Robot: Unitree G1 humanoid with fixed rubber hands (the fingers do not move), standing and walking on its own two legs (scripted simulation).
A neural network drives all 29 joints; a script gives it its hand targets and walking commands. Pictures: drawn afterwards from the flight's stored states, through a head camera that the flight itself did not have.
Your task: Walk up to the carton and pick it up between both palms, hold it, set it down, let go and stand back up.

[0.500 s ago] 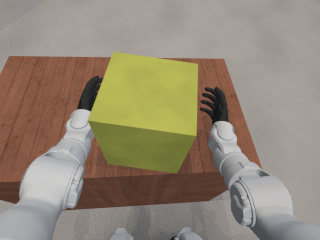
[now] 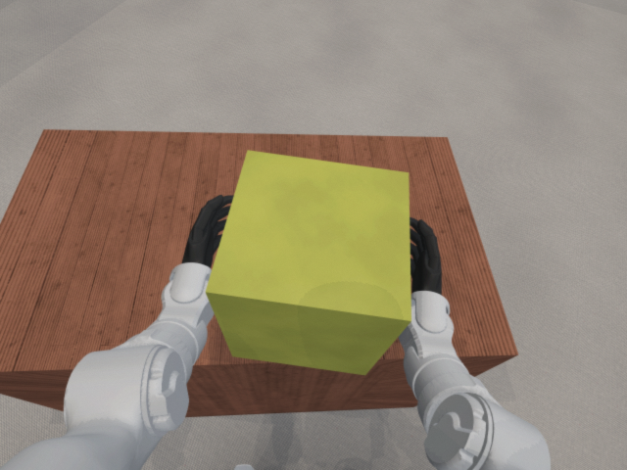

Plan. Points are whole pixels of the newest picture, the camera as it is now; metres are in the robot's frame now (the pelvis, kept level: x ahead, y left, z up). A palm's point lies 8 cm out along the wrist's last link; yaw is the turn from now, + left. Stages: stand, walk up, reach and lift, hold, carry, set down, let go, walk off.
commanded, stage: reach and lift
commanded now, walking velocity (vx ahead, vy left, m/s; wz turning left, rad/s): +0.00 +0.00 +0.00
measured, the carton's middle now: (312, 273) +0.39 +0.00 -0.03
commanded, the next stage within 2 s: none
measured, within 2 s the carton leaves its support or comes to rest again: leaves its support in 1.62 s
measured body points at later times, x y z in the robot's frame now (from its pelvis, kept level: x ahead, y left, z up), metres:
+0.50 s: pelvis +0.01 -0.01 +0.00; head +0.10 +0.01 +0.44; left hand +0.42 +0.15 -0.01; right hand +0.38 -0.15 -0.01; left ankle +0.00 +0.11 -0.71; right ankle +0.00 -0.15 -0.71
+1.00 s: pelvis +0.00 -0.01 +0.01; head +0.11 +0.01 +0.44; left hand +0.42 +0.15 -0.01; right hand +0.38 -0.15 -0.01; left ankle +0.00 +0.11 -0.71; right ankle +0.00 -0.15 -0.71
